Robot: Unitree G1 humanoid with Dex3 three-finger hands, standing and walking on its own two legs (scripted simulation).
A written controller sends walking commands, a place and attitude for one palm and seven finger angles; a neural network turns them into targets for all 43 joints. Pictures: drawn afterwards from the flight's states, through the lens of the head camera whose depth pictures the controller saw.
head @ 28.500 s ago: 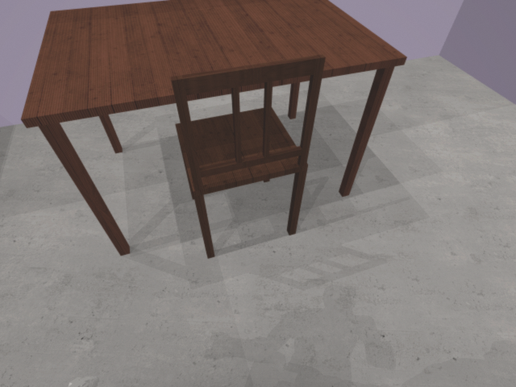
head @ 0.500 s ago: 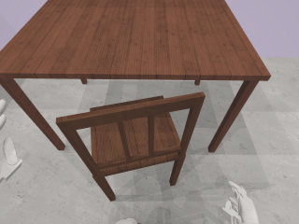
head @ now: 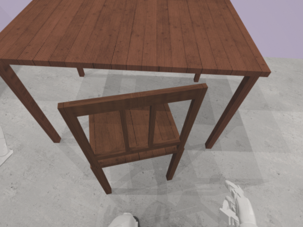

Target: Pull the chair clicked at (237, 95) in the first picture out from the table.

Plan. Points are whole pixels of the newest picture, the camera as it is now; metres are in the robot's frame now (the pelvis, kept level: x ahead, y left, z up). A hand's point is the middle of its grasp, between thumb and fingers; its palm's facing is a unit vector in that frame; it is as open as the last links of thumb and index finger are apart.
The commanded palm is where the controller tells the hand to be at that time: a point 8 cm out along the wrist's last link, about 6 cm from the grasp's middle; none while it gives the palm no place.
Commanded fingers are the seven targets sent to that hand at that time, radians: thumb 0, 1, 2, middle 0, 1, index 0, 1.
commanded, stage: step back with the hand held close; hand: left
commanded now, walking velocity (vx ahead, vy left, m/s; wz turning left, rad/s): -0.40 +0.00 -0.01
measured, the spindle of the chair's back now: (125, 132) +0.42 +0.12 -0.08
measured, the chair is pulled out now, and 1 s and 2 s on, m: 0.16 0.16 0.16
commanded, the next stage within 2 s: stop stepping back and stand still in 0.40 s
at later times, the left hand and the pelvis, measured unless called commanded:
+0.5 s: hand out of the picture +0.13 +0.23 +0.18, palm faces +0.30 -0.81 -0.50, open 7.4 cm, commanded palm +0.07 +0.28 +0.19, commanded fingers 0.00 0.90 0.90 -0.20 -0.30 -0.20 -0.30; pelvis -0.09 -0.01 +0.01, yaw -4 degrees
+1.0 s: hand out of the picture +0.04 +0.28 +0.17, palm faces +0.46 -0.79 -0.40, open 7.5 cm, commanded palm -0.01 +0.31 +0.19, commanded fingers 0.00 0.90 0.90 -0.20 -0.30 -0.20 -0.30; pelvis -0.15 +0.01 +0.01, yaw +0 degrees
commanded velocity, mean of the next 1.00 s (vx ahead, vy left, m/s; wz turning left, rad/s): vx -0.11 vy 0.00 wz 0.01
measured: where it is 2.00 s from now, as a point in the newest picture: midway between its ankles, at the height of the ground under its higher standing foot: outside the picture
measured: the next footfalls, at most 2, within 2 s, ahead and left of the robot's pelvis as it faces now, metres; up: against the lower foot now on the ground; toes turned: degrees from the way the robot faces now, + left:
left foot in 0.18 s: +0.08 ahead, +0.10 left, +0.00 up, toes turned -1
right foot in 0.46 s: -0.06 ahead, -0.14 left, +0.00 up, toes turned +0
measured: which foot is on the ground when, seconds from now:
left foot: down 0.00-0.06, up 0.08-0.16, down 0.18-0.48, up 0.50-0.66, down 0.68-1.00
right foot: down 0.00-0.22, up 0.24-0.44, down 0.46-1.00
